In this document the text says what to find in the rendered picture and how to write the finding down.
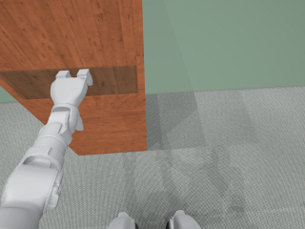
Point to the cabinet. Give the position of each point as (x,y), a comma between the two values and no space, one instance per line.
(64,34)

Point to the left robot hand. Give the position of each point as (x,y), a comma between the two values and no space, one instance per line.
(71,90)

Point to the robot right thigh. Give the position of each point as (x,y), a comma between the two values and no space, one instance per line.
(183,221)

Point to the left robot upper arm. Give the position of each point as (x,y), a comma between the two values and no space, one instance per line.
(33,191)

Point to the robot left thigh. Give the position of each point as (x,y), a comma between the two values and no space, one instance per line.
(122,223)

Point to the robot thigh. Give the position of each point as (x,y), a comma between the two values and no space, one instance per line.
(122,223)
(183,221)

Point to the robot left forearm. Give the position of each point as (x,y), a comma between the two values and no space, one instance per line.
(50,146)

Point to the drawer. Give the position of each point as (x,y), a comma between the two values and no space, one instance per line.
(106,80)

